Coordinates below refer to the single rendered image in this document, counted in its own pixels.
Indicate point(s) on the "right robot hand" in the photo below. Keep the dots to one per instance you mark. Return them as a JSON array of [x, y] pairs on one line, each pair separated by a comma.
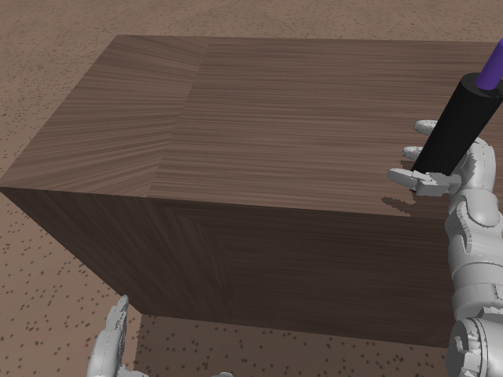
[[476, 170]]

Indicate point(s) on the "left robot hand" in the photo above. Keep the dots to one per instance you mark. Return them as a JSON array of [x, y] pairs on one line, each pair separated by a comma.
[[106, 357]]

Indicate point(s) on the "bottle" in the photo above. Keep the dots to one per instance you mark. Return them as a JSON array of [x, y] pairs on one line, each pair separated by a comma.
[[474, 101]]

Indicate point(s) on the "right robot arm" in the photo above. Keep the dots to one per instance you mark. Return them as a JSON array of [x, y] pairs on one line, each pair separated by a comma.
[[475, 255]]

